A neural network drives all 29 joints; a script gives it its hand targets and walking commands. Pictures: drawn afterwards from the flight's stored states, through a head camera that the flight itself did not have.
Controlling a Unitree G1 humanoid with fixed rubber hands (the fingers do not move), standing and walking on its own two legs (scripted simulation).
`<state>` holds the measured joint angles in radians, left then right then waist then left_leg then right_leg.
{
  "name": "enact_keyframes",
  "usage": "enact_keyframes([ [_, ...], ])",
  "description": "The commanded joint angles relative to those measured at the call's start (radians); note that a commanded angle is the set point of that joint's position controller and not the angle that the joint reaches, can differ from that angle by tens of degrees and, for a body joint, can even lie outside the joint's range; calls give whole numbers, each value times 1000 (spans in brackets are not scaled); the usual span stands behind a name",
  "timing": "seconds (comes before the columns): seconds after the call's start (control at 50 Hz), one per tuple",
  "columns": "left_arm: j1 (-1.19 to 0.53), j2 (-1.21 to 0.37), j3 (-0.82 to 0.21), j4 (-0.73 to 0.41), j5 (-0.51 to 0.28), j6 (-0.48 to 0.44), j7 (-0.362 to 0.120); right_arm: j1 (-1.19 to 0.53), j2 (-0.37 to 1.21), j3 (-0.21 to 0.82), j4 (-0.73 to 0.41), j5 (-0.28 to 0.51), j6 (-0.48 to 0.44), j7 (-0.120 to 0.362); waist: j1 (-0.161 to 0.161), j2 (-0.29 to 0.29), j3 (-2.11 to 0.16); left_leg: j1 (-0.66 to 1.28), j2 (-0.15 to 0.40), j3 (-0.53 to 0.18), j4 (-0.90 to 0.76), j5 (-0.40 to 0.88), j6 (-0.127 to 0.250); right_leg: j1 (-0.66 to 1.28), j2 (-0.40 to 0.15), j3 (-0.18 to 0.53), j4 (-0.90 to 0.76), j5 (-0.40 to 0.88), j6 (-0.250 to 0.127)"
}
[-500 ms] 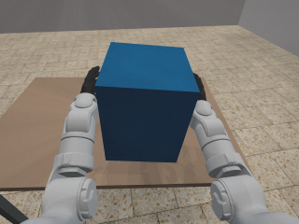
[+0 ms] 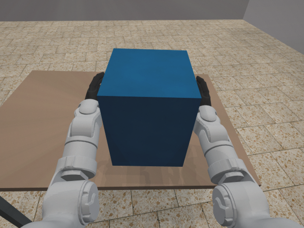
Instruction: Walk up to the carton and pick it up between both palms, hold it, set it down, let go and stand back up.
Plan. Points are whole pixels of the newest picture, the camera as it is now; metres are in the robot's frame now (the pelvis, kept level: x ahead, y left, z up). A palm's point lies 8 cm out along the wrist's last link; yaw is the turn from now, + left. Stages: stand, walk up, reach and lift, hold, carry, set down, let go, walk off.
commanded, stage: set down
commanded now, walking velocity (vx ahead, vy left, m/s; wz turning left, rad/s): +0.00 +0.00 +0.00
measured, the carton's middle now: (148, 109) +0.39 -0.02 +0.14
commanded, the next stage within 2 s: none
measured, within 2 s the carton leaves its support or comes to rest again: neither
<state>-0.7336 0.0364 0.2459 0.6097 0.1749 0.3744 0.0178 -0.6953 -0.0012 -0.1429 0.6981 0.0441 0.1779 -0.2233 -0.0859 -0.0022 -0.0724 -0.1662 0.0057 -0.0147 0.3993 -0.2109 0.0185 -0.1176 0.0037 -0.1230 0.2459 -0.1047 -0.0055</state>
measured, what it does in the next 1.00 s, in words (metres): stands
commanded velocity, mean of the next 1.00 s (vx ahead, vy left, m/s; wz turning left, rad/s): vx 0.00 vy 0.00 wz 0.00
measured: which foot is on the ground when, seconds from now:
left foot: down 0.00-1.00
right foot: down 0.00-1.00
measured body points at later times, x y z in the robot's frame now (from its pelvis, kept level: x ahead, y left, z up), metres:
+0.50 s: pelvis +0.01 +0.00 +0.00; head -0.01 +0.02 +0.45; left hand +0.43 +0.12 +0.13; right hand +0.39 -0.17 +0.13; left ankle +0.00 +0.10 -0.75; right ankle +0.02 -0.12 -0.75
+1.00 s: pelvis +0.02 +0.01 +0.00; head +0.01 +0.02 +0.45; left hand +0.44 +0.13 +0.10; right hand +0.40 -0.17 +0.11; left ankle +0.00 +0.10 -0.75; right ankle +0.02 -0.12 -0.75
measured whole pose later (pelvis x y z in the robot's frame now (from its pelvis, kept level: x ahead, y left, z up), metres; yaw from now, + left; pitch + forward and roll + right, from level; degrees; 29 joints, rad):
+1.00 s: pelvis +0.02 +0.01 +0.00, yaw +0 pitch +1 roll -2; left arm -0.74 0.05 0.25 0.92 0.17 0.11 0.01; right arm -0.65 0.09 -0.34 0.77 -0.20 0.03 -0.17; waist -0.09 0.00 -0.06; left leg -0.17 -0.01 -0.01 0.37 -0.22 0.03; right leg -0.13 -0.01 -0.12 0.25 -0.13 0.01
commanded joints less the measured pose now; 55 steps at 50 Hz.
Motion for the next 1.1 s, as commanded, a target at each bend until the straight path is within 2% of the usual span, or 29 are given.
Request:
enact_keyframes([
  [0.0,-743,-620,-271,-127,-25,-87,-193,-876,670,344,-262,31,-130,149,32,-9,-440,116,-47,12,-74,292,-27,358,17,65,61,294,68],
  [0.08,-757,-625,-272,-124,-32,-117,-189,-853,678,333,-230,4,-143,151,25,-41,-451,101,-47,9,-79,282,-26,390,13,60,62,331,69],
  [0.12,-728,-619,-259,-97,-13,-113,-191,-875,660,330,-277,-6,-155,152,31,-15,-456,95,-40,7,-84,271,-23,377,16,65,65,301,68],
  [0.14,-754,-614,-267,-96,-16,-120,-191,-841,638,310,-203,-2,-150,155,25,18,-387,97,-41,13,-87,270,-34,350,17,57,64,291,72],
  [0.22,-715,-606,-228,-52,-5,-129,-200,-858,654,302,-233,-32,-159,155,37,-47,-434,67,-43,17,-94,252,-14,375,9,58,61,307,78],
  [0.24,-744,-639,-253,-48,-15,-136,-198,-870,669,281,-212,-38,-170,150,7,-3,-406,58,-41,12,-101,231,-23,352,8,55,57,270,72],
  [0.26,-813,-645,-253,-105,-29,-163,-194,-884,706,300,-222,-27,-175,158,26,-14,-470,64,-40,13,-95,236,-25,386,10,61,79,292,74],
  [0.28,-782,-660,-273,-48,-28,-162,-194,-884,676,283,-215,-49,-178,153,6,2,-453,62,-30,6,-96,243,-29,372,5,55,77,300,73],
  [0.3,-748,-634,-232,-30,-5,-163,-194,-859,688,300,-203,-52,-171,158,35,-40,-417,60,-39,16,-95,252,-17,391,6,69,74,337,76],
  [0.36,-777,-664,-287,-63,-30,-182,-196,-808,677,265,-162,-66,-190,153,-8,5,-466,90,-38,18,-76,305,-45,380,15,54,82,339,67],
  [0.42,-753,-619,-228,25,-6,-191,-204,-848,688,252,-175,-91,-191,158,20,-43,-421,26,-41,17,-93,246,-26,384,1,72,83,356,80],
  [0.52,-809,-639,-246,-2,-24,-244,-203,-832,734,258,-151,-107,-215,162,14,-12,-517,2,-37,18,-102,250,-29,447,-4,78,107,434,84],
  [0.56,-802,-591,-210,69,0,-252,-206,-813,693,207,-122,-149,-206,168,5,-30,-457,-20,-38,23,-115,196,-19,395,-11,75,89,365,83],
  [0.58,-821,-617,-245,-7,-16,-264,-202,-783,718,236,-115,-124,-217,169,11,-5,-489,13,-43,34,-98,250,-36,411,-4,72,108,421,78],
  [0.6,-830,-622,-253,4,-19,-268,-202,-799,712,204,-102,-144,-215,164,-8,7,-492,-2,-42,33,-103,246,-38,401,-6,70,99,413,78],
  [0.68,-768,-570,-163,140,26,-263,-222,-766,706,163,-66,-195,-200,159,8,-37,-364,-49,-43,41,-137,147,-13,413,-23,73,78,339,89],
  [0.74,-800,-595,-182,117,8,-284,-217,-805,706,161,-100,-196,-235,177,-1,-1,-461,-38,-44,38,-135,182,-27,414,-12,57,104,339,84],
  [0.76,-854,-607,-214,89,1,-301,-212,-818,714,141,-87,-206,-238,173,-26,2,-494,-46,-42,32,-119,207,-31,411,-15,64,101,377,88],
  [0.78,-871,-614,-209,53,-14,-323,-206,-810,753,192,-101,-208,-243,178,11,-7,-533,-37,-37,43,-104,241,-31,436,-17,70,126,417,91],
  [0.8,-936,-599,-240,53,-19,-340,-206,-792,744,139,-57,-227,-242,179,-35,-8,-514,-26,-32,31,-105,236,-43,393,-11,62,119,399,90],
  [0.82,-861,-591,-185,122,-5,-344,-210,-786,728,142,-48,-234,-242,180,-11,-20,-483,-27,-31,41,-110,250,-36,400,-10,63,109,402,86],
  [0.92,-818,-539,-133,185,23,-357,-228,-749,730,116,-33,-260,-244,175,-5,-49,-447,-105,-38,48,-153,160,-14,486,-36,76,125,488,98],
  [0.94,-895,-588,-189,117,-8,-373,-227,-744,745,117,-24,-262,-249,175,-36,-48,-459,-86,-44,50,-149,167,-29,446,-18,65,128,433,95],
  [0.96,-844,-570,-156,175,-1,-370,-231,-759,741,119,-32,-259,-250,176,-12,-42,-437,-71,-42,47,-142,186,-27,463,-22,71,123,444,88],
  [1.0,-844,-564,-149,168,18,-373,-231,-720,735,91,8,-285,-247,177,-29,-25,-455,-65,-33,49,-129,236,-36,433,-21,60,129,457,86],
  [1.02,-838,-576,-163,167,17,-376,-226,-707,717,92,10,-293,-257,175,-61,-34,-433,-47,-35,45,-120,255,-43,421,-21,47,130,476,88],
  [1.04,-865,-605,-199,117,0,-387,-222,-682,741,85,17,-280,-273,174,-56,22,-515,-25,-32,45,-104,326,-59,422,-12,45,138,496,81],
  [1.06,-907,-601,-205,131,-8,-400,-223,-716,749,93,2,-284,-275,174,-64,-20,-547,1,-31,33,-88,342,-53,398,-4,45,131,501,81],
  [1.08,-901,-613,-195,162,-10,-398,-215,-766,736,89,1,-271,-283,175,-46,25,-539,3,-28,36,-80,368,-64,380,-9,48,134,506,73],
])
